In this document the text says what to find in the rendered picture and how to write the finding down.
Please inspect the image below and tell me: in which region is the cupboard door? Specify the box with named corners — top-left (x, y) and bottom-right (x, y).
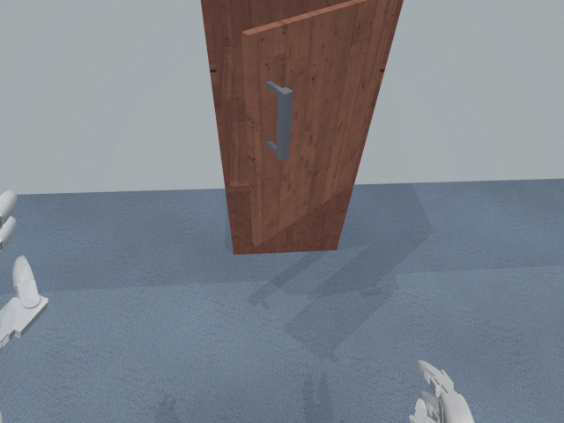
top-left (241, 0), bottom-right (397, 247)

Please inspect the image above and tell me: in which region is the left robot hand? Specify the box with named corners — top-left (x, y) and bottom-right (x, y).
top-left (0, 189), bottom-right (48, 353)

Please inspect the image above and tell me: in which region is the right robot hand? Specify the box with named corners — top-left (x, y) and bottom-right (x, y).
top-left (409, 360), bottom-right (475, 423)

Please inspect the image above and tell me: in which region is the handle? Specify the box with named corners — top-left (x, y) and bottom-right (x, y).
top-left (266, 81), bottom-right (293, 161)

